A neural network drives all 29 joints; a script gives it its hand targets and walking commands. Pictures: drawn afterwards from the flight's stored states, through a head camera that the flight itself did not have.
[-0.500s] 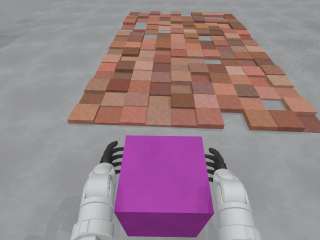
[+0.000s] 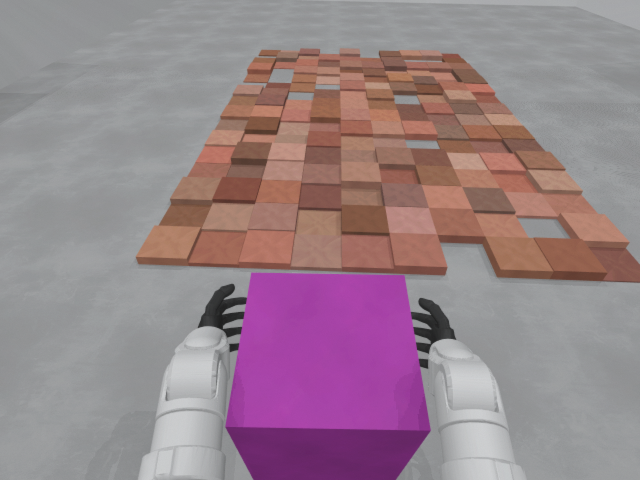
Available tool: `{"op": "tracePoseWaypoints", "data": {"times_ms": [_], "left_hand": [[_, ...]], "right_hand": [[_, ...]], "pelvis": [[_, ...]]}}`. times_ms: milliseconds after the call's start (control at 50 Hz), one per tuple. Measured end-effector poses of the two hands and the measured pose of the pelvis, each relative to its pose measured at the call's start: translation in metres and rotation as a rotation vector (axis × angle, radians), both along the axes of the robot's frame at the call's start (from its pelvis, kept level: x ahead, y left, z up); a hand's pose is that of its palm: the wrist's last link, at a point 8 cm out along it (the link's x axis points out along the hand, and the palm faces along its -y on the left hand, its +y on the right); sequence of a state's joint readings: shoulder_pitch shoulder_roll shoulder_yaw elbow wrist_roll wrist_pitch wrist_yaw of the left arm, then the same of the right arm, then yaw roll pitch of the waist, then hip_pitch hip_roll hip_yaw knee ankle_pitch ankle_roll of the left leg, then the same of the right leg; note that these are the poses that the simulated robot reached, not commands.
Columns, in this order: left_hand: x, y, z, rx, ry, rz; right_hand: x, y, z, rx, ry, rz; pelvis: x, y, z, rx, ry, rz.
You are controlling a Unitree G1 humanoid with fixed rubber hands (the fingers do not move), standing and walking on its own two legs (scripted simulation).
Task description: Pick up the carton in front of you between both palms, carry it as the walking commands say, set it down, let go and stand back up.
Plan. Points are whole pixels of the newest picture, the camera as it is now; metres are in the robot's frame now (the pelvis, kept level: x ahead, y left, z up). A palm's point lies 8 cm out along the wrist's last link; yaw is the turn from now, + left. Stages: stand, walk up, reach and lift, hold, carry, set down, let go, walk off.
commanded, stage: hold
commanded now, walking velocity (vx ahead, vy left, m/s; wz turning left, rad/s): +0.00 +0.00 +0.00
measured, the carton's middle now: (325, 382) +0.28 +0.00 -0.03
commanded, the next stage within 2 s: carry in 0.34 s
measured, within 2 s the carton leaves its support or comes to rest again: neither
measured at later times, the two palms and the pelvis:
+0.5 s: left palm (205, 330) +0.30 +0.16 +0.06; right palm (432, 339) +0.30 -0.14 +0.06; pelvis +0.00 +0.01 -0.01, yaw +2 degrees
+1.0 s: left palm (209, 229) +0.48 +0.19 +0.09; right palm (392, 230) +0.49 -0.11 +0.09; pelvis +0.22 +0.03 -0.01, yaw +2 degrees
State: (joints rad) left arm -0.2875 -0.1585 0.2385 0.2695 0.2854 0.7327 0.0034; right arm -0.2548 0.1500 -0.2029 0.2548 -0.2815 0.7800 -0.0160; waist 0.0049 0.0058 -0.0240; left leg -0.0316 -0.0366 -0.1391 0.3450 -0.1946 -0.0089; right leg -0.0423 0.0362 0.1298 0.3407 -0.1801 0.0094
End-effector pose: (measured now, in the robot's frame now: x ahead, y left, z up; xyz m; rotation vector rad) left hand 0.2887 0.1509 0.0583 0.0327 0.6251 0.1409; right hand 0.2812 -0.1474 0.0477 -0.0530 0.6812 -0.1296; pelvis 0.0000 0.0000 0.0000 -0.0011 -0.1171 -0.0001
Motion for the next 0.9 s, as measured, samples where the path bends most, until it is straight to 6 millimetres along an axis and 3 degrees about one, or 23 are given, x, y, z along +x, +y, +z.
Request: {"op": "tracePoseWaypoints", "data": {"times_ms": [340,500,580,680,800,900], "left_hand": [[-0.003,-0.001,0.0,-0.008,0.005,0.012],[0.011,0.011,0.003,-0.03,-0.038,0.019],[0.025,0.022,0.009,-0.042,-0.03,0.023],[0.06,0.016,0.024,-0.058,0.015,0.007],[0.102,0.0,0.025,-0.078,0.011,0.026],[0.134,0.016,0.024,-0.076,0.067,0.061]], "right_hand": [[-0.002,-0.001,0.0,0.007,0.005,-0.008],[0.015,0.011,0.008,0.001,-0.039,-0.009],[0.029,0.022,0.017,0.022,-0.032,-0.026],[0.055,0.016,0.029,0.024,0.012,-0.047],[0.099,0.0,0.029,0.056,0.008,-0.065],[0.142,0.015,0.031,0.073,0.064,-0.05]], "pelvis": [[-0.011,-0.002,-0.003,0.0,0.001,0.005],[0.003,0.01,-0.01,0.001,0.109,0.026],[0.022,0.018,-0.009,-0.005,0.146,-0.011],[0.055,0.015,-0.001,-0.031,0.186,-0.019],[0.108,0.007,-0.011,-0.03,0.206,0.024],[0.157,0.013,-0.003,0.001,0.216,0.034]]}}
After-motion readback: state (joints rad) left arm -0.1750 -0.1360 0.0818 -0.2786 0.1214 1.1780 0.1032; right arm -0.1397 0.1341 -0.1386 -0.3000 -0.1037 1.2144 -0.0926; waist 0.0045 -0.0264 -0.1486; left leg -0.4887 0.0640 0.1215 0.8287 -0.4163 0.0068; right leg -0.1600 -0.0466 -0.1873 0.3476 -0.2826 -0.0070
